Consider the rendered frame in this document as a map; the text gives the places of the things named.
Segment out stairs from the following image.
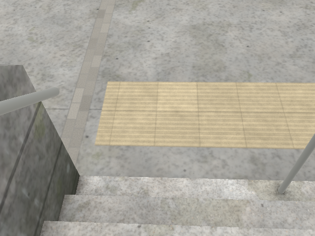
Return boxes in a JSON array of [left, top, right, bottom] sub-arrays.
[[39, 175, 315, 236]]

